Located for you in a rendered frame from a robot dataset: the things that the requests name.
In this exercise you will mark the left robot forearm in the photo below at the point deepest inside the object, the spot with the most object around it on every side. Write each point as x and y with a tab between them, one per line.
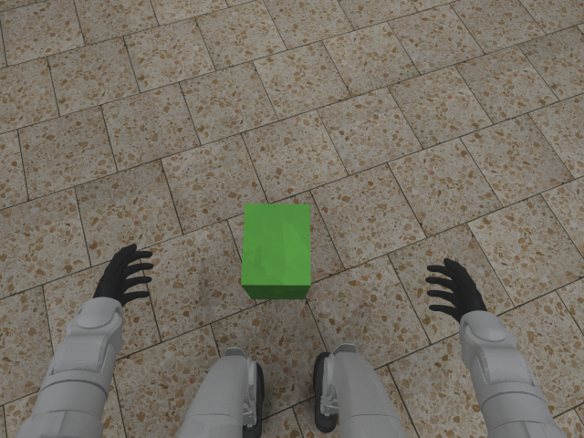
72	396

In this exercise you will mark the right robot thigh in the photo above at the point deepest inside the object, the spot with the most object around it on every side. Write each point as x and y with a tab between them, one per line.
365	409

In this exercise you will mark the robot right hand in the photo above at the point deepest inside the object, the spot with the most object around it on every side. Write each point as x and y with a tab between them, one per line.
466	297

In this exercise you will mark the right robot forearm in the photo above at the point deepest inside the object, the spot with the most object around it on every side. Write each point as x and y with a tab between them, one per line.
506	388

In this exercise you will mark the robot left hand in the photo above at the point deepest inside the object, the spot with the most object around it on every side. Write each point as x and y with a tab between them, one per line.
113	283

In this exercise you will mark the robot left foot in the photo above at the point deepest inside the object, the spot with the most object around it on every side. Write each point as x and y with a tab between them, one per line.
255	431

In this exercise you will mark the carton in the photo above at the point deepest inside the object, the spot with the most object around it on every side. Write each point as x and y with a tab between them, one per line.
276	251

